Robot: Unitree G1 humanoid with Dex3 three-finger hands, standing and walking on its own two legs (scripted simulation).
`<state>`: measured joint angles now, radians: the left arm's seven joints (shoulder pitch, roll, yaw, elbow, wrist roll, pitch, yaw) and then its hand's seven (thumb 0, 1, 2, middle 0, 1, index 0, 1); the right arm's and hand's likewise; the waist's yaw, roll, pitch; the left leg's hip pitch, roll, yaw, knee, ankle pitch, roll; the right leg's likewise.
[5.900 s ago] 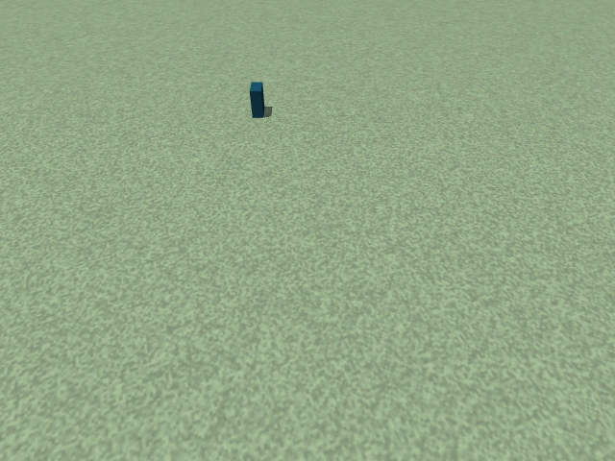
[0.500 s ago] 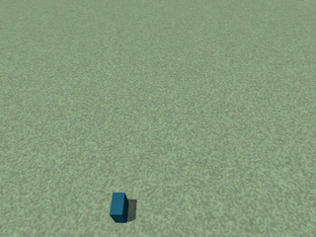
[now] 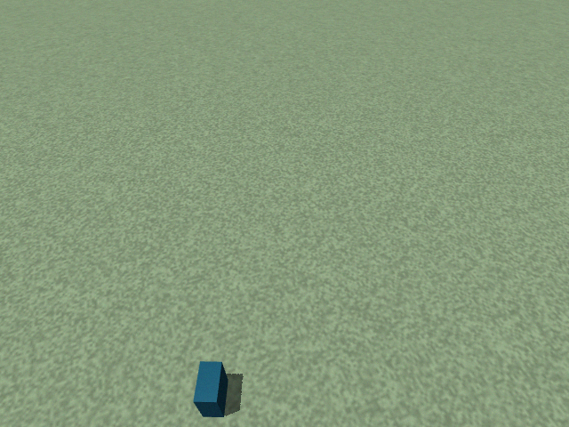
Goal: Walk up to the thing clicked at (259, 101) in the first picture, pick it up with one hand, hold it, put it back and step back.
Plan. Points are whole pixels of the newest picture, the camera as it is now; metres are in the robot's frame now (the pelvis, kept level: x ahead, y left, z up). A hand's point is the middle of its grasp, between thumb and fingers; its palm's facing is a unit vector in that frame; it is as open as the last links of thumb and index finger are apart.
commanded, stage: walk up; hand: left
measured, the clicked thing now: (212, 390) +0.39 +0.23 -0.70
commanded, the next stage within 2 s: stand in 0.52 s
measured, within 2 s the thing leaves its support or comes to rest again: neither
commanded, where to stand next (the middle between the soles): +0.02 +0.01 m, yaw +1 degrees
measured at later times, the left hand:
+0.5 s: hand out of the picture +0.08 +0.26 -0.16, palm faces +0.01 -0.95 -0.32, open 7.4 cm
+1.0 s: hand out of the picture +0.08 +0.26 -0.15, palm faces -0.01 -0.94 -0.34, open 7.4 cm
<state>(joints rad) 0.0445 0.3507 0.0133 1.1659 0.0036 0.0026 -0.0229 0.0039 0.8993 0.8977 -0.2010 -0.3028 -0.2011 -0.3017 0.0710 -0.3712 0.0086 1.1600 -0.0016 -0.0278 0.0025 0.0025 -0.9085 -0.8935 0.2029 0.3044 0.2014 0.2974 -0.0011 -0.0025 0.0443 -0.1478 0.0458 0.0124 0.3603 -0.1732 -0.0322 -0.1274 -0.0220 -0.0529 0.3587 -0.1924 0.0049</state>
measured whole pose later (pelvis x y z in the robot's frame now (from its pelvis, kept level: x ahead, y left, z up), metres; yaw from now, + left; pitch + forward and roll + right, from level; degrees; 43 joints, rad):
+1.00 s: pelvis +0.01 +0.01 +0.00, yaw +1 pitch -2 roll +0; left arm 0.09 0.35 0.01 1.16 0.01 -0.01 -0.01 0.00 0.90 0.90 -0.20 -0.30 -0.20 -0.30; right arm 0.08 -0.35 0.00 1.15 -0.01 -0.01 0.01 0.00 -0.91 -0.89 0.20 0.30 0.20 0.30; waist 0.00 0.00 0.04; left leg -0.12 0.03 0.01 0.31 -0.16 -0.02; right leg -0.10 -0.04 -0.06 0.31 -0.18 0.02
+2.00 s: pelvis +0.01 +0.00 +0.00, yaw +1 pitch -2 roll +0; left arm 0.11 0.35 0.00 1.15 0.01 0.00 -0.01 0.00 0.90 0.90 -0.20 -0.30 -0.20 -0.30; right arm 0.11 -0.35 0.01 1.14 -0.01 -0.01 0.01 0.00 -0.91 -0.89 0.20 0.30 0.20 0.30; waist 0.00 0.00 0.04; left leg -0.12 0.04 0.01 0.32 -0.17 -0.03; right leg -0.09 -0.03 -0.06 0.31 -0.18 0.01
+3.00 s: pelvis +0.00 +0.01 -0.01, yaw +0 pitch +4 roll +0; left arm -0.05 0.34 0.13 1.12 0.03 -0.02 -0.02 0.01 0.66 0.65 -0.09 -0.15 -0.09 -0.15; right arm 0.19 -0.29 0.00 0.86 0.04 -0.04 -0.04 0.00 -0.94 -0.91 0.20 0.30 0.20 0.30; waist -0.01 -0.01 0.03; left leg -0.34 0.04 0.00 0.51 -0.24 -0.02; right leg -0.31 -0.04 -0.05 0.50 -0.26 0.01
